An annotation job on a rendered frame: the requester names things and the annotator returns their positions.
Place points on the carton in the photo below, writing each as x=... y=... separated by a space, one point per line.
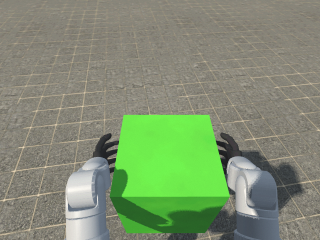
x=168 y=176

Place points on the left robot forearm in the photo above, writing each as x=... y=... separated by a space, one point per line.
x=85 y=201

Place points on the right robot hand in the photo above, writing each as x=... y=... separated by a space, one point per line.
x=231 y=147

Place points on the left robot hand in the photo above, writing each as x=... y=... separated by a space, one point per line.
x=101 y=148

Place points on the right robot forearm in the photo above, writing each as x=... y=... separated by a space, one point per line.
x=256 y=200

